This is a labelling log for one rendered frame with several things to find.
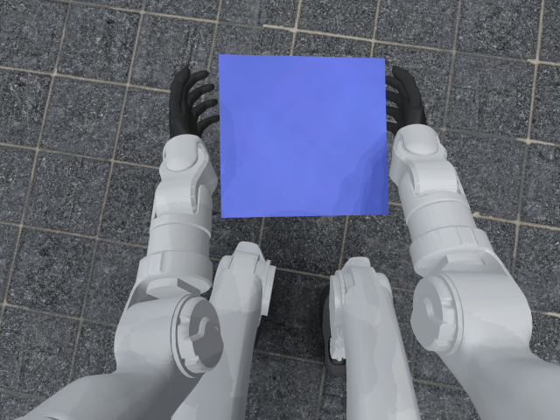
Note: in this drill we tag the left robot shin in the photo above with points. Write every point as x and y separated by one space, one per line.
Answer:
243 246

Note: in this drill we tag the robot right upper arm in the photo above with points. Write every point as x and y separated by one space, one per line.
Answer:
479 325

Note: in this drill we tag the left robot hand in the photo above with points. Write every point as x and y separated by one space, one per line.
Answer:
183 116

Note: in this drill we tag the robot left upper arm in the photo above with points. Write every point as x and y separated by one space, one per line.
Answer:
162 349

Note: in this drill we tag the robot right foot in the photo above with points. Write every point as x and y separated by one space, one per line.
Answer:
335 367

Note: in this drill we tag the right robot forearm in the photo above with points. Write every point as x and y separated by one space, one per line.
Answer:
442 229

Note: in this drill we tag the right robot hand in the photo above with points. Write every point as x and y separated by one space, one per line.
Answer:
410 107

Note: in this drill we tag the carton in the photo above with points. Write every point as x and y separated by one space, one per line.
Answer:
302 136

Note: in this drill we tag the left robot forearm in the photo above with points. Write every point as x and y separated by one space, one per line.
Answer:
177 261

